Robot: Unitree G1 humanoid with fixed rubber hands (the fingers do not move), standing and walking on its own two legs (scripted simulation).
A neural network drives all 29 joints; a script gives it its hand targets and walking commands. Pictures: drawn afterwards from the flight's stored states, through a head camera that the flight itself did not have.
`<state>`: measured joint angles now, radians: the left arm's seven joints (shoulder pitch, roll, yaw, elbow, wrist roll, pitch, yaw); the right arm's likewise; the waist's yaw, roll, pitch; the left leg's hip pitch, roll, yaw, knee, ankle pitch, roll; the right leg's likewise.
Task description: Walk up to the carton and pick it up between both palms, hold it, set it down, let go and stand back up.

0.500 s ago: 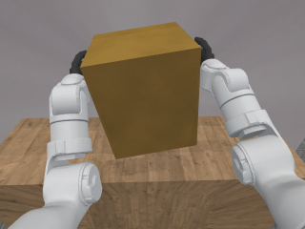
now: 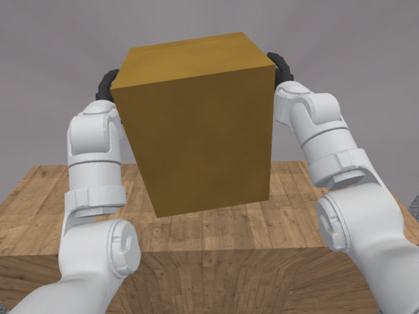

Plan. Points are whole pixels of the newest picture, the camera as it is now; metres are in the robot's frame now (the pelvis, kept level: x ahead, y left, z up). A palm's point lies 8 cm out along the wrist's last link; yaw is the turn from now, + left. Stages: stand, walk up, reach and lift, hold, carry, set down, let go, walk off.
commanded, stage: hold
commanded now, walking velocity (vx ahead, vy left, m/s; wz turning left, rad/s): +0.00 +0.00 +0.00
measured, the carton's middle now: (199, 124) +0.37 +0.00 +0.25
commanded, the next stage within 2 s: set down in 1.48 s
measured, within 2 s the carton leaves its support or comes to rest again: neither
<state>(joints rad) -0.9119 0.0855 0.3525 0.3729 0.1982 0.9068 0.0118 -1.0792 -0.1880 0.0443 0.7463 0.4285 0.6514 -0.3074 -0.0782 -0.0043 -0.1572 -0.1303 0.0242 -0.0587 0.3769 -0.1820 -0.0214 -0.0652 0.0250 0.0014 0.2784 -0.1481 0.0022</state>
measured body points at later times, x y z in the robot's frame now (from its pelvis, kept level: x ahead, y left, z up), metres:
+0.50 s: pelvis +0.00 +0.00 +0.00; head -0.09 +0.02 +0.44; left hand +0.39 +0.16 +0.28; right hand +0.39 -0.14 +0.30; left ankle +0.02 +0.13 -0.75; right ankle +0.01 -0.12 -0.75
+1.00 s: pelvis +0.00 +0.00 +0.00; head -0.08 +0.02 +0.44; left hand +0.39 +0.16 +0.28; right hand +0.39 -0.15 +0.31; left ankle +0.02 +0.13 -0.75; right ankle +0.01 -0.12 -0.75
